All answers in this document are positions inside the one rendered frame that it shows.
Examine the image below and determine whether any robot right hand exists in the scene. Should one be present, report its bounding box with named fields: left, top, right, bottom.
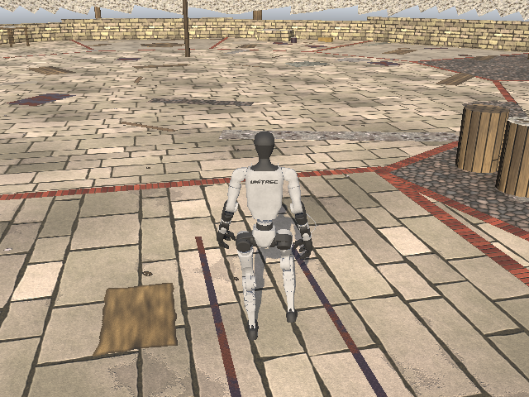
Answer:
left=293, top=238, right=313, bottom=260

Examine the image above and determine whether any left robot thigh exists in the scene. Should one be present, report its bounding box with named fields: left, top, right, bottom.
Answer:
left=236, top=231, right=256, bottom=291

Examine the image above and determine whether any right robot forearm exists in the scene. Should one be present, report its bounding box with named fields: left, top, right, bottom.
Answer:
left=295, top=201, right=312, bottom=241

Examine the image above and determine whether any robot left shin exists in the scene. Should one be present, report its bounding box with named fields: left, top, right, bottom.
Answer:
left=242, top=277, right=255, bottom=329

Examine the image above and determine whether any left robot forearm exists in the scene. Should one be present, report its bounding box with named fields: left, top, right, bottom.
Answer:
left=218, top=201, right=234, bottom=234

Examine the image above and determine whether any right robot upper arm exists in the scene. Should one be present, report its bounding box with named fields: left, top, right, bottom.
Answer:
left=282, top=167, right=303, bottom=214

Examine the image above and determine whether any robot left hand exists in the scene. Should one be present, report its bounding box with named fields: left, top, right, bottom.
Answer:
left=217, top=231, right=236, bottom=249

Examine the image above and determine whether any left robot upper arm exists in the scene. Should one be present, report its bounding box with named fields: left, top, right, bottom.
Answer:
left=225, top=167, right=247, bottom=213

